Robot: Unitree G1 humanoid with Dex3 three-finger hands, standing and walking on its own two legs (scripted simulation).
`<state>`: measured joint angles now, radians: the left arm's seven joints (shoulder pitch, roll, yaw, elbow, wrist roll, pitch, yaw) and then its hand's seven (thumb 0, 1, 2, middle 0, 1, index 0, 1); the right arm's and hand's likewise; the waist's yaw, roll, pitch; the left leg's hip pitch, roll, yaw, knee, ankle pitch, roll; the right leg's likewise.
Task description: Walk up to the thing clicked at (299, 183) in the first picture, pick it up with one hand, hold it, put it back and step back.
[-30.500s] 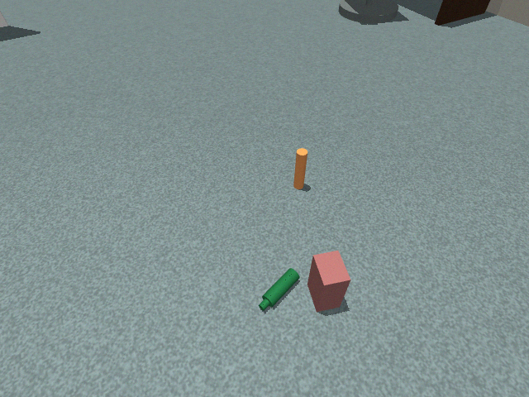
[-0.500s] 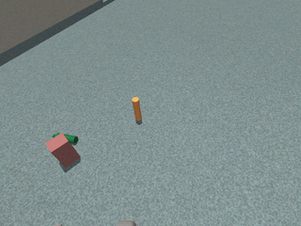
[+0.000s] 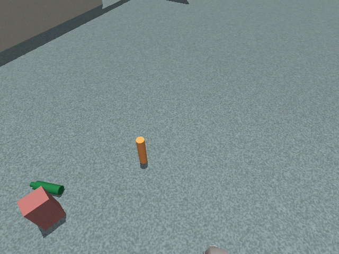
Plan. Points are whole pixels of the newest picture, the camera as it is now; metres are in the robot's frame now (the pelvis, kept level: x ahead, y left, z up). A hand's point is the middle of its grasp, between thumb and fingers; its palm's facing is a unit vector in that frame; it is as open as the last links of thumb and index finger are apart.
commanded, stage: walk up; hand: left
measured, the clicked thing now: (141, 150) +0.83 +0.19 -0.65
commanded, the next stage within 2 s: none
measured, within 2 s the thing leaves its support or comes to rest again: neither
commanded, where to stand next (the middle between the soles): +0.53 +0.00 m, yaw +2 degrees
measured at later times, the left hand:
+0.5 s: hand (84, 236) +0.21 +0.25 -0.14, palm faces +0.04 -0.92 -0.38, open 7.4 cm
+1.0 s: hand (104, 167) +0.41 +0.23 -0.13, palm faces +0.03 -0.89 -0.45, open 7.3 cm
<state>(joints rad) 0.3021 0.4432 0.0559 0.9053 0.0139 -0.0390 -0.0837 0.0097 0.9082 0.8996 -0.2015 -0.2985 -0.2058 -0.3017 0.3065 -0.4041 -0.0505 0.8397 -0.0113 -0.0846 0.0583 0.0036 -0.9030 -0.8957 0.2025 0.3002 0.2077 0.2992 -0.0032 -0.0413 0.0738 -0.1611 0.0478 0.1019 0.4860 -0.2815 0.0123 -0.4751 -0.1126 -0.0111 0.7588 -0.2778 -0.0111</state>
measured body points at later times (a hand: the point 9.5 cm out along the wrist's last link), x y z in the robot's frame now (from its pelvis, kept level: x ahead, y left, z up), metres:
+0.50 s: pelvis +0.20 -0.03 +0.00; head +0.23 -0.03 +0.44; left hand +0.21 +0.29 -0.11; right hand +0.32 -0.35 -0.11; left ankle +0.30 +0.10 -0.72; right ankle +0.15 -0.15 -0.73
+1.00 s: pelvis +0.37 -0.06 -0.02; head +0.38 -0.08 +0.43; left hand +0.41 +0.28 -0.10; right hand +0.44 -0.38 -0.15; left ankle +0.33 +0.08 -0.68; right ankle +0.44 -0.17 -0.74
